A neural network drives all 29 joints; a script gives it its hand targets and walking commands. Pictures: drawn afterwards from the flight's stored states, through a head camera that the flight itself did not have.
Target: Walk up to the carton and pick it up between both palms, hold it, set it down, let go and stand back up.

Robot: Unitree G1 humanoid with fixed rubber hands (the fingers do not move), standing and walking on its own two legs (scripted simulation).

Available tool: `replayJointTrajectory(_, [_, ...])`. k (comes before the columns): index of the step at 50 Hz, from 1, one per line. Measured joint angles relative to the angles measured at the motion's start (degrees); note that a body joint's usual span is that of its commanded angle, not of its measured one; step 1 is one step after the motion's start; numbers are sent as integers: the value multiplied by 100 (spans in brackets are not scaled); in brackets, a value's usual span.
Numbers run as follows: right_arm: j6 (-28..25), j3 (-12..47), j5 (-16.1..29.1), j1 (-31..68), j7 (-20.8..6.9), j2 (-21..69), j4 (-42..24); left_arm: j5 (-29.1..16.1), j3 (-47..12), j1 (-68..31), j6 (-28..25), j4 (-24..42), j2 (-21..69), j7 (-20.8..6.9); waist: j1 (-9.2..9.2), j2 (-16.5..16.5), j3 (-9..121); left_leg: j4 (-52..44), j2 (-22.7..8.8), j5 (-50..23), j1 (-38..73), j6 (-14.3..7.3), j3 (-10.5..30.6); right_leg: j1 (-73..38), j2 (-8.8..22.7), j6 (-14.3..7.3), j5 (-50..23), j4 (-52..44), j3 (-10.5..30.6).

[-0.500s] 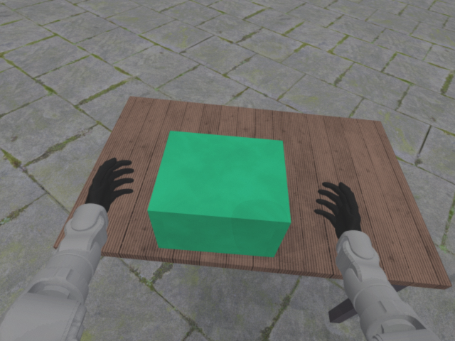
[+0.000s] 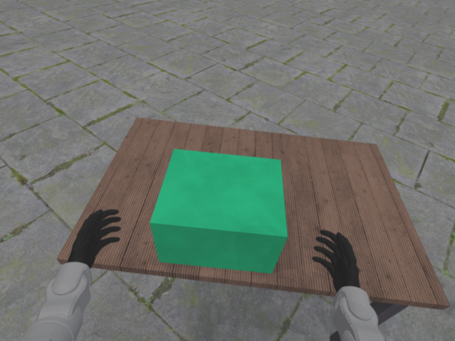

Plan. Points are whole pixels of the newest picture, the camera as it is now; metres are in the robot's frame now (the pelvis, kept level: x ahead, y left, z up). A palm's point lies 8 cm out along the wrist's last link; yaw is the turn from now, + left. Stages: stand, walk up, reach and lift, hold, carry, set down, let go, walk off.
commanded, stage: set down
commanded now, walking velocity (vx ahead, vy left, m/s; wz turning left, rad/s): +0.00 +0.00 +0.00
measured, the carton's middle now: (221, 209) +0.45 -0.01 -0.08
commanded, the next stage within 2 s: none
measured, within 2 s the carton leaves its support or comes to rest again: neither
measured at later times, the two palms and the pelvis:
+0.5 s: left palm (84, 294) +0.23 +0.24 -0.03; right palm (342, 308) +0.20 -0.22 -0.03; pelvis +0.02 +0.00 +0.01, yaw -1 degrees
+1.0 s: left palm (80, 309) +0.21 +0.24 -0.04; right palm (348, 325) +0.18 -0.22 -0.04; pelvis +0.04 +0.01 +0.02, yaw -3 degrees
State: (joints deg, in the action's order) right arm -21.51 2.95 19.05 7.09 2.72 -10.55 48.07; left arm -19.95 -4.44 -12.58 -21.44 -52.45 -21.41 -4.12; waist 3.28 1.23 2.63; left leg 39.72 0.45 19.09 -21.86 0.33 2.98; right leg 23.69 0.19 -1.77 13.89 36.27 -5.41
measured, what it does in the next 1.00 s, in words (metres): stands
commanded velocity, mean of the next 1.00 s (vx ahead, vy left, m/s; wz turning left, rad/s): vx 0.00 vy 0.00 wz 0.00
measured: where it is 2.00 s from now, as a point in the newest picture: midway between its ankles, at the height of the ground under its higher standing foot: outside the picture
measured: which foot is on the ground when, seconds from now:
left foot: down 0.00-1.00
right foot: down 0.00-1.00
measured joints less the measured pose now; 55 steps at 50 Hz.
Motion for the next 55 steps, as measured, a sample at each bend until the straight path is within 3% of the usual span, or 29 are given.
replayJointTrajectory(11, [171,-151,-226,-554,-24,68,-522,-131,-173,684,72,551,69,93,-2,49,-183,-91,11,3,213,-17,-69,-156,8,8,20,-15,72])
replayJointTrajectory(18, [120,-119,-390,-874,55,132,-547,159,-21,1076,196,797,189,50,-105,100,-300,-290,-10,-19,511,-14,-120,-420,-20,12,-1,-181,127])
replayJointTrajectory(33, [-28,-256,-709,-1557,61,324,-876,319,-130,2042,225,1582,297,202,-254,-45,-471,-679,-21,-40,1085,-58,-193,-981,-44,64,-59,-590,207])
replayJointTrajectory(39, [37,-303,-843,-1508,-2,255,-632,470,-104,2051,370,1389,360,232,-274,-90,-522,-869,-29,-65,1377,-77,-235,-1266,-60,84,-106,-794,252])
replayJointTrajectory(55, [150,-448,-902,-2102,-225,125,-715,877,98,2589,698,1753,589,443,-376,-37,-690,-1216,-61,-114,1726,-102,-328,-1601,-104,125,-209,-1183,349])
